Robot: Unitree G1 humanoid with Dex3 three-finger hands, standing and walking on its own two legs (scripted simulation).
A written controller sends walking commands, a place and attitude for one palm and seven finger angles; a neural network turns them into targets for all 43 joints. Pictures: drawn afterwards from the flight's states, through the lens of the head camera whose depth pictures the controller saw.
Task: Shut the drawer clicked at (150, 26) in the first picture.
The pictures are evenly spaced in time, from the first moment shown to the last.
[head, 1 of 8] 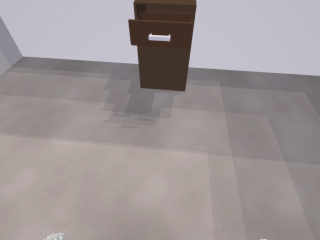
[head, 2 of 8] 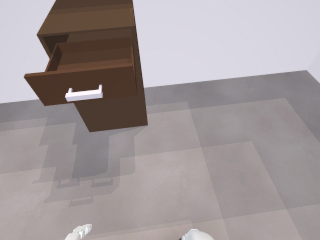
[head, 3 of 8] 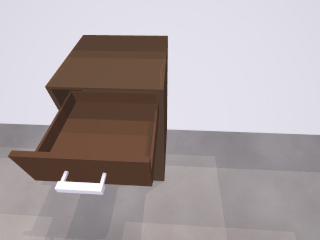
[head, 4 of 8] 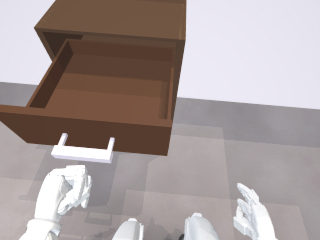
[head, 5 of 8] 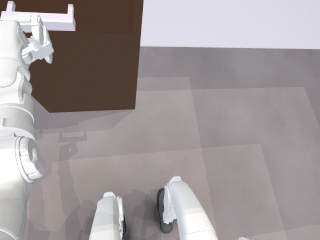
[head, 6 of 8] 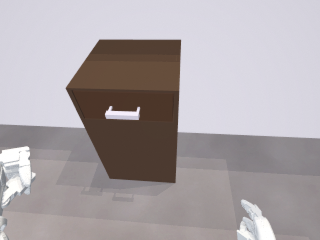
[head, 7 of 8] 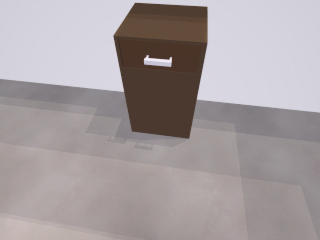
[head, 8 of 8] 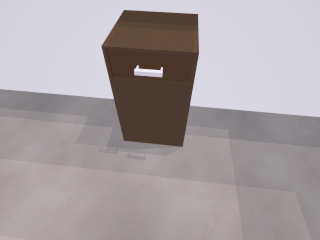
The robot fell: no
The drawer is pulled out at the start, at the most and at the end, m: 0.30 0.30 0.00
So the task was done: yes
